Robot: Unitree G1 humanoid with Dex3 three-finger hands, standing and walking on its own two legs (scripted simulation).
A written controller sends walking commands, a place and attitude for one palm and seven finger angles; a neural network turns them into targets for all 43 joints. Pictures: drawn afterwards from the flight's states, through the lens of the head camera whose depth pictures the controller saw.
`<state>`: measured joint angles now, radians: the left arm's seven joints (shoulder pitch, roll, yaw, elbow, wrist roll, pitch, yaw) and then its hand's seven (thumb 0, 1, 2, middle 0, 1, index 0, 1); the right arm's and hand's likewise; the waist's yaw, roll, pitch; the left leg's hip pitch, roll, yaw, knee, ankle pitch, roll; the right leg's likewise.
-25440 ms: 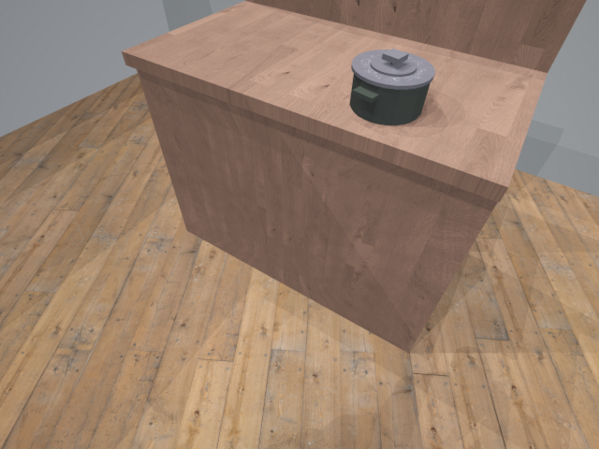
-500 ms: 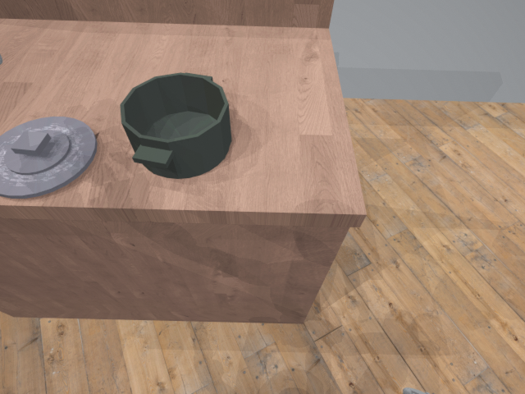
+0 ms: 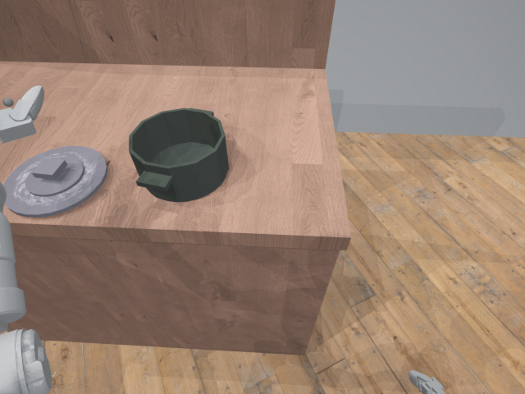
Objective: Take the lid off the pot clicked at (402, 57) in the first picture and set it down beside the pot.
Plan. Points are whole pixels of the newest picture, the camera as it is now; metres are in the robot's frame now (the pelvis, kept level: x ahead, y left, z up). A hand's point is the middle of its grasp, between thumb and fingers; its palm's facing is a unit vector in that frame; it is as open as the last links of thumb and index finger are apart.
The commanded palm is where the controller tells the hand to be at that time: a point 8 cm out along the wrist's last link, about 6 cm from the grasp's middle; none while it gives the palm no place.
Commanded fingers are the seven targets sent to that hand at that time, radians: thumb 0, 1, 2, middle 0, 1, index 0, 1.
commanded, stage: draw the hand back to the body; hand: left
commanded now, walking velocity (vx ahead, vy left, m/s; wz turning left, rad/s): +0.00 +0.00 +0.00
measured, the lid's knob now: (50, 168) +0.47 +0.42 +0.07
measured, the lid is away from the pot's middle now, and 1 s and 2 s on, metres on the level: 0.24 0.24 0.24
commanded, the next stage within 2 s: step back with the hand held close in 1.26 s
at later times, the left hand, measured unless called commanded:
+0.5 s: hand out of the picture +0.27 +0.28 +0.26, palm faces +0.56 -0.80 -0.21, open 7.7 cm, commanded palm +0.21 +0.31 +0.26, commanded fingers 0.00 0.90 0.90 -0.20 -0.30 -0.20 -0.30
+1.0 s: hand out of the picture +0.18 +0.25 +0.25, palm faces +0.51 -0.82 -0.27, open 7.4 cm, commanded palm +0.11 +0.28 +0.25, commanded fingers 0.00 0.90 0.90 -0.20 -0.30 -0.20 -0.30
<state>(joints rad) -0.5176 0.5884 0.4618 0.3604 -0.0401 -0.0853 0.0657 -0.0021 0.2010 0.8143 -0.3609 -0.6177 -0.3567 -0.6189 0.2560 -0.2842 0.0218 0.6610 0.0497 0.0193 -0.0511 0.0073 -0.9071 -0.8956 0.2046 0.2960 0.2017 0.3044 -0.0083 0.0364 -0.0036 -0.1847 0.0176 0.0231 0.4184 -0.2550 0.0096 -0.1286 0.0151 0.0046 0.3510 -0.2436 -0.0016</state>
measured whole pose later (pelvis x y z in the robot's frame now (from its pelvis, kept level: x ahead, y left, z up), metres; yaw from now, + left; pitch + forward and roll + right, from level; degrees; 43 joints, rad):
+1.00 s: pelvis -0.03 +0.00 +0.00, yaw +0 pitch -6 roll -1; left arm 0.22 0.37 0.42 -0.47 -0.11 -0.11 0.08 0.01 0.89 0.90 -0.21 -0.30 -0.21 -0.30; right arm 0.16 -0.21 0.03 0.70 -0.01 -0.12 -0.06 0.01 -0.91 -0.90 0.20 0.30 0.20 0.30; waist 0.07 0.05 0.02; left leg -0.07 0.02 0.02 0.39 -0.21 0.00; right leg -0.02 0.02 0.00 0.33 -0.21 -0.01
